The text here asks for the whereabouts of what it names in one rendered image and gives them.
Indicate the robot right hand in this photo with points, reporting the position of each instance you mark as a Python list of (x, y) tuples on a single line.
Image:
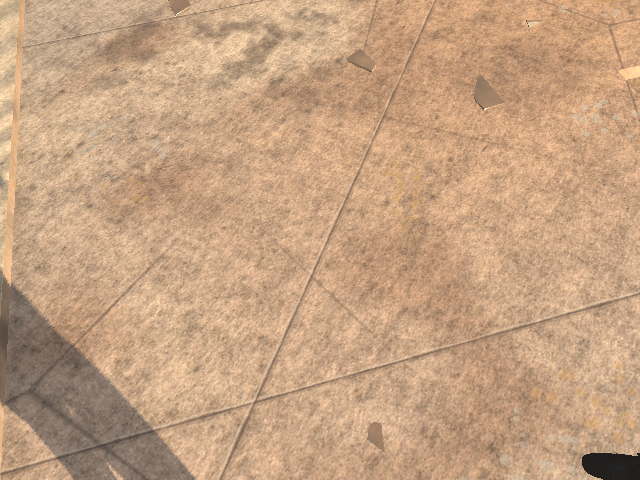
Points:
[(608, 466)]

